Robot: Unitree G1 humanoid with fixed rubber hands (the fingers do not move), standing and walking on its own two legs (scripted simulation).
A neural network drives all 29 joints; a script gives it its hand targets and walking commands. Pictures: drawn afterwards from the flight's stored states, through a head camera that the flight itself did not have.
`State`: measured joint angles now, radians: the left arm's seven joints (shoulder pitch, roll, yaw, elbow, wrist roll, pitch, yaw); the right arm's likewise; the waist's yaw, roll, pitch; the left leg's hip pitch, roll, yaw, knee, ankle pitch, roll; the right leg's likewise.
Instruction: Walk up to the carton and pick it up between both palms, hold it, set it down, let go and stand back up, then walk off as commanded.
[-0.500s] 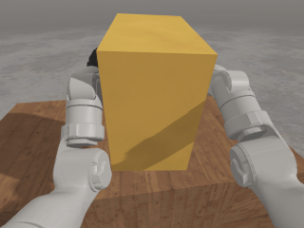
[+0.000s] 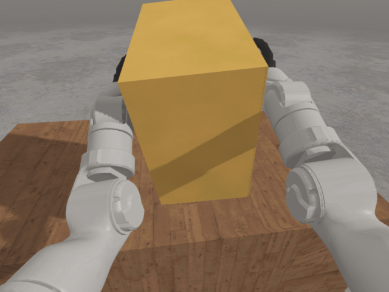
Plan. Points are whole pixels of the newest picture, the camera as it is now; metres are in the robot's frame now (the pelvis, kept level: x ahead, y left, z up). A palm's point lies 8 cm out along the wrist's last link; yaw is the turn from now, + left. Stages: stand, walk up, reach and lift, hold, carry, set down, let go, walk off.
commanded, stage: set down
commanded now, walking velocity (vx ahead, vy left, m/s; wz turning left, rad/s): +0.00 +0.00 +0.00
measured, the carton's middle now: (194, 98) +0.40 +0.00 +0.29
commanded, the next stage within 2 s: none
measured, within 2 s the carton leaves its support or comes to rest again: neither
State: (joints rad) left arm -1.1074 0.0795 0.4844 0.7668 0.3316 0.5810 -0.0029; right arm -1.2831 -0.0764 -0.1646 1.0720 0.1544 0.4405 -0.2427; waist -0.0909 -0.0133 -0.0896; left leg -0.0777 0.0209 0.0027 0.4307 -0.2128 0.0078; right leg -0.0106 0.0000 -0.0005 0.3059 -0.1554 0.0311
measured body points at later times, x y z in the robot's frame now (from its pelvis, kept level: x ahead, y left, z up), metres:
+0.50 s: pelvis +0.00 +0.00 +0.00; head -0.08 +0.04 +0.44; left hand +0.42 +0.15 +0.27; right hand +0.40 -0.12 +0.30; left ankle +0.02 +0.11 -0.74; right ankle +0.02 -0.14 -0.74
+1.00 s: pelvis +0.01 +0.00 +0.00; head -0.06 +0.05 +0.44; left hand +0.44 +0.15 +0.24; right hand +0.42 -0.12 +0.27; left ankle +0.02 +0.11 -0.74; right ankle +0.02 -0.14 -0.74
